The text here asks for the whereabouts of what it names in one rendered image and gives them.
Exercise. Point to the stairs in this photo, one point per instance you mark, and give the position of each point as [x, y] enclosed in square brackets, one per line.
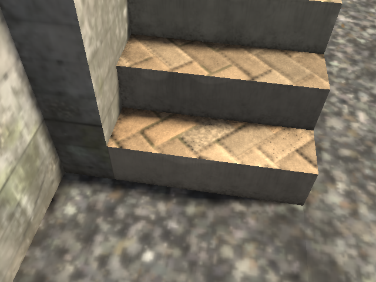
[222, 96]

